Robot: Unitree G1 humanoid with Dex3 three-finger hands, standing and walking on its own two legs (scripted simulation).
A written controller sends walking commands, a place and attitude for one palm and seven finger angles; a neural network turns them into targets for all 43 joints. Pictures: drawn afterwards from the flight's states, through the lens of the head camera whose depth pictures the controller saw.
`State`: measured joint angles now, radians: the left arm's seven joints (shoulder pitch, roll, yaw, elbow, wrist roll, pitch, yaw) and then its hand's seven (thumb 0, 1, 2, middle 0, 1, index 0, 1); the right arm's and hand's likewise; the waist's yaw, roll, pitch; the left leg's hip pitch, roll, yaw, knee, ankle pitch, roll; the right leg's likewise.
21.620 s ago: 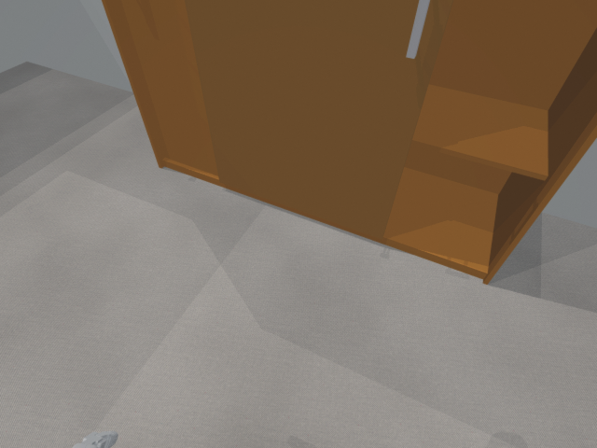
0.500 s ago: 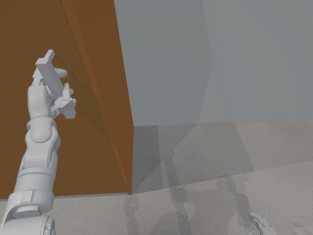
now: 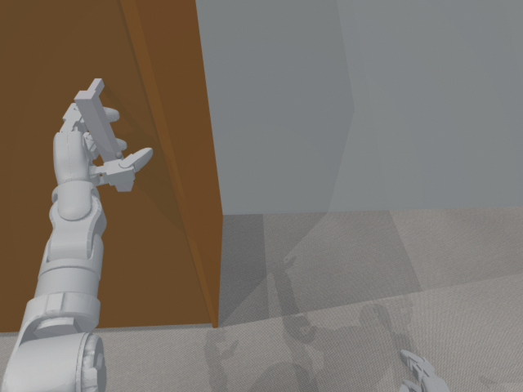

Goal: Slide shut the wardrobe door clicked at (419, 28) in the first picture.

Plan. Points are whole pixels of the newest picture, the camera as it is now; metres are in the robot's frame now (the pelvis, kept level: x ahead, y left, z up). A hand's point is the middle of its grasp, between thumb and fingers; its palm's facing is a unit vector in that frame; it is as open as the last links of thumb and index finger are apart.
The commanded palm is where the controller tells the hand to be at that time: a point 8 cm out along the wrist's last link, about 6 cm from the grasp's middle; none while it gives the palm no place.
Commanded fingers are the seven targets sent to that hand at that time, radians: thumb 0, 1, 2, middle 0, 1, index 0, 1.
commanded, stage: loosen the grip on the handle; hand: left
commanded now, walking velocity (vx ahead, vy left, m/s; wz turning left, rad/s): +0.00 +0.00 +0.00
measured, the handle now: (112, 138) +0.45 +0.27 +0.16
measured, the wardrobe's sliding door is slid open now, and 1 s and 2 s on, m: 0.00 0.00 0.00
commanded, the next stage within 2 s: slip the hand off the handle in 0.32 s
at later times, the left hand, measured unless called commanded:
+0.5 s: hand (120, 158) +0.41 +0.24 +0.16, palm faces +0.35 -0.92 -0.15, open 14.6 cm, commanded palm +0.37 +0.30 +0.15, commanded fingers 0.00 -0.55 0.20 -0.25 -1.15 -0.25 -1.15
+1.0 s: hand (66, 164) +0.40 +0.32 +0.15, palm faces +0.40 -0.90 -0.17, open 14.6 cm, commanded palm +0.37 +0.35 +0.15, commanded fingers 0.00 -0.55 0.20 -0.25 -1.15 -0.25 -1.15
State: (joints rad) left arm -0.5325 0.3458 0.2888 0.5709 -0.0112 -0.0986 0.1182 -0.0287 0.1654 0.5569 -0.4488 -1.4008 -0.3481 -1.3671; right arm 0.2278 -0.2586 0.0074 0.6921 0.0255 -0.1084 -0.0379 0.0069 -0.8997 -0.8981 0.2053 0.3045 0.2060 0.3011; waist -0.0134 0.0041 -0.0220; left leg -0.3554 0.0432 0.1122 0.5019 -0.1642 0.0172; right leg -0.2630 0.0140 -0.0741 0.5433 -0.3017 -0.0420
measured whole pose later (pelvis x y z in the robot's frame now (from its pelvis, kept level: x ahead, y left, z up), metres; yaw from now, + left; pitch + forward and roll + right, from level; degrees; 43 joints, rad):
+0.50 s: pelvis +0.01 +0.02 +0.00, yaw +0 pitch +2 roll -1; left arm -0.48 0.31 0.22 0.49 -0.02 -0.13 0.15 -0.01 -0.54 0.21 -0.35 -1.23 -0.27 -1.16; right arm 0.26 -0.23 0.03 0.73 0.01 -0.10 -0.07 0.01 -0.90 -0.90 0.20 0.30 0.21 0.30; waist -0.01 0.01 -0.02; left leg -0.36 0.03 0.11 0.53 -0.20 0.04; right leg -0.25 0.00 -0.07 0.53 -0.31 -0.02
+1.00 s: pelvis +0.00 +0.02 -0.01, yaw +2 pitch +4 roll -2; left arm -0.54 0.49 0.36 0.67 -0.07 -0.20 -0.03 -0.01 -0.55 0.20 -0.26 -1.16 -0.26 -1.15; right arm 0.30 -0.28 0.02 0.73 0.02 -0.07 -0.10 0.01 -0.90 -0.90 0.20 0.30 0.21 0.30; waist -0.01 0.01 -0.03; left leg -0.46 0.04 0.08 0.61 -0.22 0.04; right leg -0.32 0.01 -0.10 0.58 -0.33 -0.03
